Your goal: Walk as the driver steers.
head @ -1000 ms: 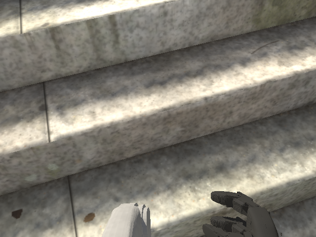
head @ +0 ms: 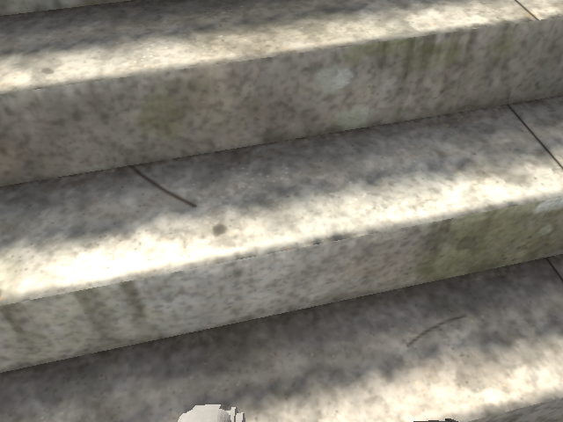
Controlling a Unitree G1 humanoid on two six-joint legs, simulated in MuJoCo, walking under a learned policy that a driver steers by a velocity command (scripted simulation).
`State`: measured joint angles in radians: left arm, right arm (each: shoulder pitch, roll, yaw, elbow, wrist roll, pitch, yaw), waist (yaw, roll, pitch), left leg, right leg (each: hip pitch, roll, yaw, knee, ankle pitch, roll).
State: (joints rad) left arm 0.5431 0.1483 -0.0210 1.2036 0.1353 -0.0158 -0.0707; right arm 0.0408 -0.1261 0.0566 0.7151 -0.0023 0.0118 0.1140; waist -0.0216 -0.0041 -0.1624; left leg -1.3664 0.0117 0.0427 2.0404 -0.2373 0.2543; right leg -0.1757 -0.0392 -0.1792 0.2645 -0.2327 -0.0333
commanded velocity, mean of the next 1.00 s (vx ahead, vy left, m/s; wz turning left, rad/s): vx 0.49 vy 0.00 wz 0.58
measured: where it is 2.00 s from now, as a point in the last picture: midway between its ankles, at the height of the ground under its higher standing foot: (116, 63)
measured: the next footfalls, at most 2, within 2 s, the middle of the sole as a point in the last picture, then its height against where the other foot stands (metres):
left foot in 0.08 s outside the picture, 0.19 m higher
right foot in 0.54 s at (378, 379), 0.19 m higher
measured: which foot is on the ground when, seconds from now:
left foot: up 0.00-0.06, down 0.08-0.56, up 0.58-1.00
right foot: down 0.00-0.12, up 0.14-0.52, down 0.54-1.00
